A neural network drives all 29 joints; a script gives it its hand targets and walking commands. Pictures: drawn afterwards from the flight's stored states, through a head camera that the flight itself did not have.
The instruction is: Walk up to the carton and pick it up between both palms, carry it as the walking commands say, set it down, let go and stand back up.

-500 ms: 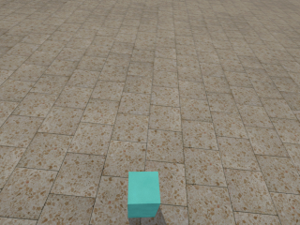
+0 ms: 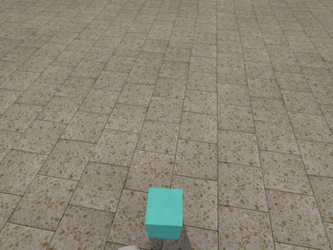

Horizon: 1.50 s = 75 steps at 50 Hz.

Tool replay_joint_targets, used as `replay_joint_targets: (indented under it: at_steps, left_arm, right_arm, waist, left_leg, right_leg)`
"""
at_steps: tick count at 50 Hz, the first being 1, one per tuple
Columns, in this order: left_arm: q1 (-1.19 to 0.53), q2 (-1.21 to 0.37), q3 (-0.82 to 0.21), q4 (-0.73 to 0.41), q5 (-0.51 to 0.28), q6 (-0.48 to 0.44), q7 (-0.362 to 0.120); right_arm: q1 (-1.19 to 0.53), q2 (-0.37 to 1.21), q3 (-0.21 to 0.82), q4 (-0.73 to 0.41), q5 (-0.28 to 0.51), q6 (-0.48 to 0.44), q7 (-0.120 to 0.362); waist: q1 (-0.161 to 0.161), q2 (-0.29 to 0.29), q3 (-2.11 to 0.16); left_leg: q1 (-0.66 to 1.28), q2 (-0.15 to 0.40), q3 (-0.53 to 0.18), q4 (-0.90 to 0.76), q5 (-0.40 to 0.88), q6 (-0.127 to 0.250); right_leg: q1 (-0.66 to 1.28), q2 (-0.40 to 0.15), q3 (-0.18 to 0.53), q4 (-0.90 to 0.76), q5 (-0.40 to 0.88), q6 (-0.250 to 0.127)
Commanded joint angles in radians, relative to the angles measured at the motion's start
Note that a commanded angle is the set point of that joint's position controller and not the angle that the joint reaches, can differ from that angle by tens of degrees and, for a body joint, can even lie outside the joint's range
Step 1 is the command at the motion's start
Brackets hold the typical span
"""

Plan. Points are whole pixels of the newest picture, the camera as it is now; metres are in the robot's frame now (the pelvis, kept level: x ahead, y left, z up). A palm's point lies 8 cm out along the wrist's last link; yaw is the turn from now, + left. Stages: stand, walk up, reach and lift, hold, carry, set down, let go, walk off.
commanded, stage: walk up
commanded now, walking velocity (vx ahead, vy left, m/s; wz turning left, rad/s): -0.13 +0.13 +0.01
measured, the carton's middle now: (164, 214) +0.38 +0.02 -0.63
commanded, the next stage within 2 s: stand in 1.90 s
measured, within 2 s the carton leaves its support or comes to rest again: neither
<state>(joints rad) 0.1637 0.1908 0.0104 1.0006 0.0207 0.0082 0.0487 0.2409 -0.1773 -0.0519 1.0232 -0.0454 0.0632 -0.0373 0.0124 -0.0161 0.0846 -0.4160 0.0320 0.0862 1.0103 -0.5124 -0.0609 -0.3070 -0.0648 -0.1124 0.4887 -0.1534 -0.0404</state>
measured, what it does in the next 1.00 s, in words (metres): steps on the spot: left foot, then right foot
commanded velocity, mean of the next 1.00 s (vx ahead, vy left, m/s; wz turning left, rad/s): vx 0.07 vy -0.04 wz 0.00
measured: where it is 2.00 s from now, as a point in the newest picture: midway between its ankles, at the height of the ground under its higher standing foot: outside the picture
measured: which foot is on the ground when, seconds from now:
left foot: up 0.00-0.14, down 0.16-0.78, up 0.80-1.00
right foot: down 0.00-0.16, up 0.18-0.74, down 0.76-1.00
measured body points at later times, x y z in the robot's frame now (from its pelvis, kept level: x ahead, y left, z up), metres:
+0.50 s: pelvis -0.03 +0.08 +0.01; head -0.02 +0.11 +0.46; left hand -0.05 +0.32 -0.16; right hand -0.04 -0.15 -0.13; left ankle -0.06 +0.16 -0.74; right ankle -0.10 -0.07 -0.68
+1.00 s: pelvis +0.01 -0.01 +0.01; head +0.02 -0.03 +0.46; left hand +0.08 +0.21 -0.14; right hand -0.02 -0.23 -0.16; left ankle +0.00 +0.12 -0.71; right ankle +0.05 -0.11 -0.74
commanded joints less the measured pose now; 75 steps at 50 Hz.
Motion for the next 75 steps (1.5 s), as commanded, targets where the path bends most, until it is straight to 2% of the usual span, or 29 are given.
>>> replay_joint_targets:
  at_steps: [1,4,6,7,9,10,14,19,21,28,30,33,35,38,41,43,49,54,55,56,57,59,60,61,63,65,69,72,75]
  left_arm:
    - [0.009,0.228,0.058,-0.061,0.018,0.014,0.024]
    - [-0.017,0.192,0.047,-0.029,-0.008,0.023,-0.012]
    - [0.131,0.177,0.056,0.038,-0.012,0.040,-0.023]
    - [0.134,0.069,0.015,0.028,-0.010,0.041,-0.030]
    - [0.045,0.085,0.030,0.011,0.005,0.042,-0.054]
    - [0.028,0.089,0.032,0.002,0.004,0.046,-0.055]
    - [0.205,0.069,0.036,0.119,0.002,0.046,-0.054]
    - [0.088,0.079,0.035,0.102,-0.015,0.037,-0.035]
    - [0.046,0.133,0.047,0.041,0.012,0.035,-0.061]
    - [0.028,0.088,0.056,0.062,-0.001,-0.011,-0.057]
    - [0.001,0.038,0.041,0.061,-0.003,-0.013,-0.059]
    - [0.057,0.037,0.043,0.065,-0.032,-0.017,-0.034]
    - [0.162,0.051,0.041,0.095,-0.027,-0.034,-0.032]
    - [0.165,0.166,0.045,0.060,-0.004,-0.043,-0.025]
    - [0.054,0.153,0.031,0.042,-0.017,-0.032,-0.022]
    - [0.038,0.152,0.036,0.031,-0.006,-0.018,-0.020]
    - [0.047,0.094,0.012,0.040,-0.009,-0.020,-0.006]
    - [0.033,0.071,0.002,0.043,-0.016,-0.005,-0.023]
    - [0.024,0.153,0.025,0.008,-0.003,-0.007,-0.020]
    - [0.067,0.103,0.011,0.052,-0.011,-0.008,-0.026]
    - [-0.005,0.116,0.015,-0.002,-0.001,-0.004,-0.020]
    - [0.073,0.112,0.021,0.031,-0.018,0.001,-0.007]
    - [0.089,0.111,0.018,0.014,-0.003,-0.007,-0.003]
    - [0.113,0.102,0.028,0.033,-0.014,0.000,-0.004]
    - [0.105,0.095,0.035,0.000,-0.011,0.008,0.008]
    - [0.079,0.062,0.034,0.008,-0.002,0.029,0.011]
    - [0.135,0.002,0.012,0.063,0.000,0.035,-0.028]
    - [0.166,-0.040,-0.017,0.052,-0.011,0.014,-0.010]
    - [0.107,0.109,0.008,0.055,0.003,-0.001,0.003]
  right_arm:
    - [0.113,-0.086,-0.038,-0.038,0.002,0.023,0.031]
    - [0.173,-0.007,0.005,-0.029,0.027,-0.019,0.031]
    - [0.191,-0.103,-0.002,-0.021,0.027,-0.043,0.017]
    - [0.178,-0.192,-0.012,-0.036,0.020,-0.048,0.015]
    - [0.039,-0.153,0.002,-0.075,0.007,-0.045,0.013]
    - [0.036,-0.151,-0.002,-0.074,0.018,-0.057,0.014]
    - [0.039,-0.127,0.023,-0.057,0.026,-0.100,0.005]
    - [0.181,-0.143,0.014,-0.016,0.023,-0.116,0.004]
    - [0.334,-0.270,-0.032,0.045,0.022,-0.098,-0.006]
    - [0.311,-0.105,-0.010,0.090,0.010,-0.144,-0.006]
    - [0.308,-0.146,-0.030,0.102,0.002,-0.141,-0.001]
    - [0.204,-0.117,-0.016,0.084,-0.003,-0.123,0.004]
    - [0.228,-0.020,0.025,0.121,0.033,-0.115,0.014]
    - [0.215,-0.043,0.026,0.093,0.044,-0.094,0.003]
    - [0.331,0.010,0.032,0.130,0.038,-0.042,-0.004]
    - [0.309,-0.030,0.026,0.146,0.014,-0.033,-0.006]
    - [0.253,-0.009,0.030,0.117,-0.001,-0.032,0.004]
    - [0.212,-0.032,0.032,0.089,0.009,-0.050,0.003]
    - [0.145,-0.125,0.003,0.072,0.020,-0.044,-0.008]
    - [0.147,-0.059,0.030,0.037,0.016,-0.056,0.001]
    - [0.144,-0.150,-0.010,0.059,0.023,-0.042,-0.001]
    - [0.121,-0.107,-0.004,0.036,0.029,-0.053,-0.003]
    - [0.144,-0.167,-0.026,0.050,0.029,-0.044,-0.006]
    - [0.121,-0.126,-0.024,0.018,0.024,-0.048,-0.014]
    - [0.137,-0.128,-0.019,0.022,0.024,-0.038,-0.010]
    - [0.099,-0.131,-0.035,-0.041,0.018,-0.040,-0.020]
    - [0.051,-0.128,-0.019,-0.060,0.006,-0.051,-0.007]
    - [0.071,-0.138,-0.008,-0.023,0.027,-0.033,-0.006]
    - [0.131,-0.045,0.012,0.004,0.046,-0.043,0.011]
  waist:
    - [0.000,-0.089,-0.068]
    - [-0.051,-0.172,-0.200]
    - [-0.030,0.142,-0.189]
    - [-0.038,0.376,-0.117]
    - [-0.025,0.169,0.026]
    - [-0.033,0.171,0.022]
    - [0.051,0.112,-0.009]
    - [-0.066,0.150,-0.019]
    - [-0.108,0.219,-0.073]
    - [-0.106,0.084,-0.050]
    - [-0.094,0.129,-0.017]
    - [-0.026,0.288,-0.024]
    - [0.016,0.183,-0.070]
    - [0.018,-0.098,-0.107]
    - [-0.049,-0.159,-0.027]
    - [-0.027,-0.216,-0.052]
    - [-0.049,-0.046,-0.014]
    - [-0.039,-0.017,0.009]
    - [0.013,0.030,0.071]
    - [-0.010,-0.031,0.022]
    - [0.004,0.126,0.066]
    - [-0.004,0.114,0.088]
    - [0.023,0.222,0.010]
    - [0.008,0.145,0.014]
    - [-0.005,0.257,-0.105]
    - [-0.024,0.140,-0.118]
    - [-0.021,0.000,-0.176]
    - [0.004,-0.001,-0.160]
    - [-0.074,-0.183,-0.063]
  left_leg:
    - [0.025,0.005,-0.061,-0.106,0.088,-0.001]
    - [0.272,-0.021,-0.023,-0.543,0.184,0.041]
    - [0.384,0.071,-0.158,-0.758,0.082,0.072]
    - [0.278,0.305,-0.432,-0.909,-0.123,0.123]
    - [0.031,0.309,-0.352,-0.925,-0.146,0.151]
    - [0.008,0.266,-0.345,-0.931,-0.126,0.146]
    - [0.260,0.175,-0.153,-0.774,0.580,0.089]
    - [0.356,0.252,-0.288,-0.791,0.371,0.151]
    - [0.450,0.399,-0.510,-0.901,-0.168,0.194]
    - [0.512,0.309,-0.305,-0.796,0.519,0.210]
    - [0.455,0.259,-0.250,-0.787,0.473,0.199]
    - [0.340,0.159,-0.104,-0.669,0.840,0.139]
    - [0.118,0.101,-0.042,-0.590,0.730,0.071]
    - [0.028,0.057,-0.036,-0.364,-0.053,0.009]
    - [0.109,0.048,-0.062,-0.258,-0.029,0.020]
    - [0.133,0.052,-0.067,-0.242,-0.013,0.018]
    - [0.169,0.016,-0.030,-0.344,0.134,0.031]
    - [0.279,0.047,-0.070,-0.597,0.377,0.030]
    - [0.198,0.051,-0.076,-0.543,0.403,0.040]
    - [0.296,0.129,-0.135,-0.671,0.337,0.049]
    - [0.160,0.076,-0.090,-0.648,0.226,0.061]
    - [0.130,0.142,-0.159,-0.663,0.491,0.087]
    - [0.196,0.142,-0.149,-0.661,0.586,0.114]
    - [0.233,0.223,-0.175,-0.655,0.787,0.155]
    - [0.267,0.241,-0.170,-0.620,0.973,0.271]
    - [0.188,0.273,-0.154,-0.636,0.876,0.308]
    - [0.154,0.246,-0.242,-0.744,0.228,0.242]
    - [0.244,0.210,-0.204,-0.637,0.446,0.180]
    - [0.170,0.081,-0.098,-0.633,0.318,0.071]
  right_leg:
    - [-0.039,-0.272,0.296,-0.254,-0.172,-0.143]
    - [-0.028,-0.155,0.208,-0.204,-0.298,-0.097]
    - [-0.089,-0.053,0.086,-0.050,-0.288,-0.006]
    - [-0.182,0.025,0.002,0.104,-0.323,0.045]
    - [-0.123,0.004,0.135,0.232,-0.252,0.025]
    - [-0.121,0.018,0.157,0.267,-0.203,0.038]
    - [-0.120,0.035,0.108,0.310,-0.134,0.043]
    - [-0.142,0.036,0.105,0.198,-0.208,0.081]
    - [-0.317,-0.010,0.110,0.387,-0.218,0.092]
    - [-0.252,0.034,0.066,0.233,-0.254,0.100]
    - [-0.216,0.037,0.041,0.170,-0.244,0.090]
    - [0.023,0.075,0.002,-0.081,-0.090,0.076]
    - [0.357,0.031,0.029,-0.137,0.287,0.078]
    - [0.347,-0.272,0.305,-0.150,0.663,-0.017]
    - [0.190,-0.240,0.256,-0.221,0.273,-0.044]
    - [0.131,-0.197,0.255,-0.284,-0.065,-0.050]
    - [0.039,-0.169,0.200,-0.245,0.060,-0.080]
    - [-0.049,-0.105,0.209,-0.224,-0.255,-0.017]
    - [-0.039,-0.157,0.253,-0.189,-0.178,-0.027]
    - [-0.097,-0.108,0.191,-0.190,-0.249,-0.005]
    - [-0.030,-0.085,0.175,-0.157,-0.189,0.012]
    - [-0.012,-0.038,0.082,0.007,-0.027,0.033]
    - [-0.006,-0.059,0.085,0.058,-0.029,0.037]
    - [-0.074,0.006,0.036,0.169,-0.069,0.064]
    - [-0.081,0.019,0.027,0.443,-0.375,0.038]
    - [-0.110,-0.004,0.077,0.630,-0.428,0.033]
    - [0.001,0.014,0.075,0.335,-0.321,0.034]
    - [0.131,0.052,0.042,-0.137,-0.146,0.028]
    - [0.119,-0.176,0.266,-0.245,0.040,-0.021]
